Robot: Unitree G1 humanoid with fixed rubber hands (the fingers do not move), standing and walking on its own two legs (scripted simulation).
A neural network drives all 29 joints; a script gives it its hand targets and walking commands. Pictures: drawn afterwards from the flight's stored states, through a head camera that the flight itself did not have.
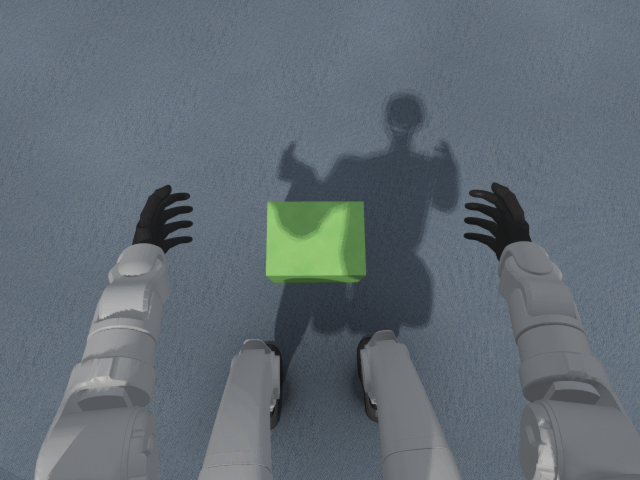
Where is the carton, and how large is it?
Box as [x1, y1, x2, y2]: [266, 201, 365, 282]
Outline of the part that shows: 363,201 268,202 266,275 273,282 356,282 365,275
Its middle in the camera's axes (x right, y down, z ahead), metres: -0.01 +0.03 +0.97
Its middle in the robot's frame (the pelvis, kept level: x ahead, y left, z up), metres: +0.46 -0.01 -0.57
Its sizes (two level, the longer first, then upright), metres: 0.226 0.174 0.188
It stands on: the floor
